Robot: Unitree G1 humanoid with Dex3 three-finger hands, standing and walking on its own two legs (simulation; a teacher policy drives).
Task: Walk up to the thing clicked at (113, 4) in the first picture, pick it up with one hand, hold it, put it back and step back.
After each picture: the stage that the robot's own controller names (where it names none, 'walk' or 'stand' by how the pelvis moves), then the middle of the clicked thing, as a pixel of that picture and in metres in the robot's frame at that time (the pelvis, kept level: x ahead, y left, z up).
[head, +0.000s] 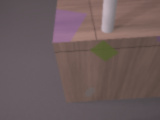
stand; (109, 10) +0.80 -0.11 +0.05
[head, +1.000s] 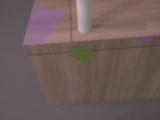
walk; (84, 8) +0.73 +0.04 +0.08
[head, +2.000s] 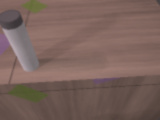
stand; (21, 44) +0.49 +0.26 +0.08
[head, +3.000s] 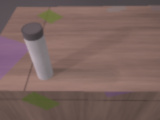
stand; (39, 54) +0.48 +0.21 +0.05
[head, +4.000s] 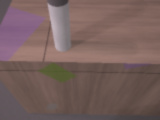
stand; (60, 23) +0.56 +0.12 +0.07
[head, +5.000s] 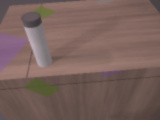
stand; (38, 42) +0.56 +0.22 +0.05
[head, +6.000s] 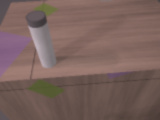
stand; (43, 42) +0.53 +0.20 +0.06
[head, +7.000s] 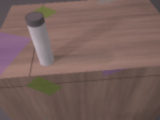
stand; (41, 41) +0.57 +0.21 +0.04
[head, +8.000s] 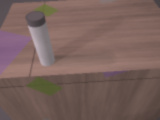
stand; (42, 41) +0.56 +0.21 +0.04
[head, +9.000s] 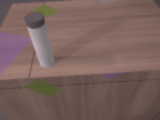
stand; (41, 42) +0.55 +0.21 +0.04
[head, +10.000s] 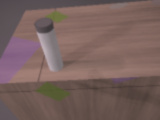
rise first; (50, 47) +0.54 +0.20 +0.05
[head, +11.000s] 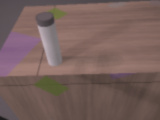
go down; (50, 41) +0.57 +0.19 +0.06
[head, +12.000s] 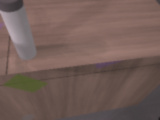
go down; (19, 30) +0.53 +0.20 +0.08
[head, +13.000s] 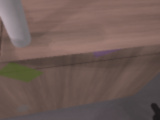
close in; (12, 14) +0.55 +0.19 +0.11
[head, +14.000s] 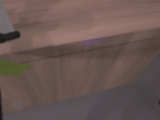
close; out of the picture +0.57 +0.21 +0.13
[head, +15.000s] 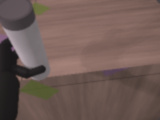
lift; (30, 47) +0.37 +0.15 +0.21
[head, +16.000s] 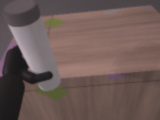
lift; (37, 52) +0.31 +0.14 +0.25
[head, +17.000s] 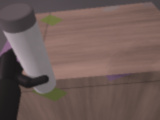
hold; (33, 55) +0.31 +0.15 +0.23
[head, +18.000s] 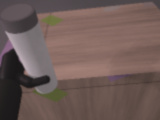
hold; (35, 56) +0.31 +0.14 +0.23
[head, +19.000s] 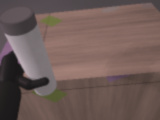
crouch; (34, 58) +0.31 +0.15 +0.23
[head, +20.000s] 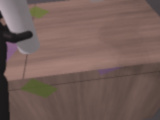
crouch; (16, 13) +0.45 +0.17 +0.26
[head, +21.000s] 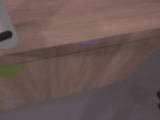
lower; out of the picture +0.52 +0.19 +0.12
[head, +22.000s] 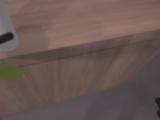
lower; out of the picture +0.52 +0.19 +0.13
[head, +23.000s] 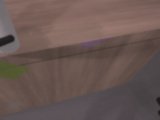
lower; out of the picture +0.52 +0.19 +0.13
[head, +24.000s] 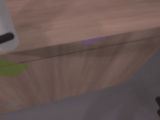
lower; out of the picture +0.52 +0.19 +0.13
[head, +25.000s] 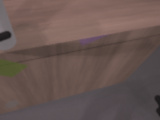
loosen; out of the picture +0.53 +0.19 +0.13
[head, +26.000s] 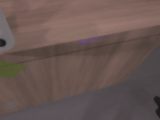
withdraw; out of the picture +0.52 +0.19 +0.13
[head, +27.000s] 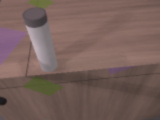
sink last; (43, 43) +0.49 +0.17 +0.09
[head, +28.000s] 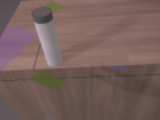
stand; (49, 40) +0.53 +0.19 +0.09
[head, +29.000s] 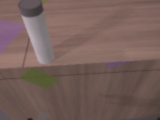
stand; (39, 35) +0.51 +0.19 +0.11
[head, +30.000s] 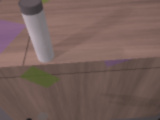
stand; (39, 33) +0.52 +0.19 +0.12
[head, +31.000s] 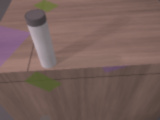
stand; (42, 42) +0.53 +0.19 +0.07
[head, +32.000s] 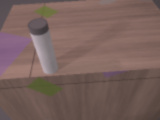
stand; (44, 49) +0.52 +0.19 +0.04
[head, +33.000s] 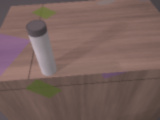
stand; (43, 50) +0.51 +0.19 +0.04
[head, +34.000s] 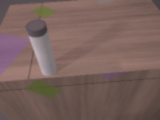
stand; (43, 50) +0.51 +0.19 +0.04
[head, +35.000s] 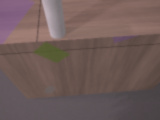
walk; (53, 10) +0.61 +0.13 +0.07
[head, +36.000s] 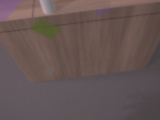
walk; out of the picture +0.81 +0.23 +0.07
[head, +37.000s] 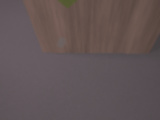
walk; out of the picture +1.09 +0.12 +0.09
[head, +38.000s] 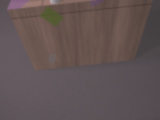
stand; out of the picture +1.12 +0.19 +0.06
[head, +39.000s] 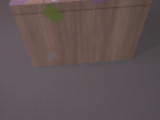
stand; out of the picture +1.14 +0.19 +0.04
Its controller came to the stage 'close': yes
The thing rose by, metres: 0.21
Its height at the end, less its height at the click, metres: +0.00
